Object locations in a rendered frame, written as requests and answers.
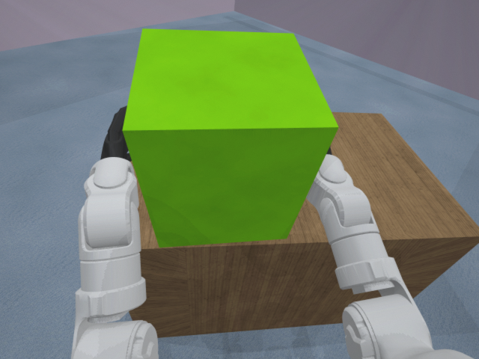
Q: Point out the pedestal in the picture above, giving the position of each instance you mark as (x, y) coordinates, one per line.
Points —
(285, 283)

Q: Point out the robot right upper arm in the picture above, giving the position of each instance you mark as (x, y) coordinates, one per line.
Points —
(389, 327)

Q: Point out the left robot forearm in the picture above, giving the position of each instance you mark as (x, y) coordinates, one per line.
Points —
(109, 246)

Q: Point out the carton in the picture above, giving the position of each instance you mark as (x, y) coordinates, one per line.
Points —
(226, 131)

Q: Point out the robot left upper arm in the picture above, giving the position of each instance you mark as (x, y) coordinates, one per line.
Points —
(118, 340)

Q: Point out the right robot forearm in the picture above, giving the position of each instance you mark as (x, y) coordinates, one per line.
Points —
(360, 255)

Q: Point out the robot left hand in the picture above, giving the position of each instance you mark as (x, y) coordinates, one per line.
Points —
(114, 143)

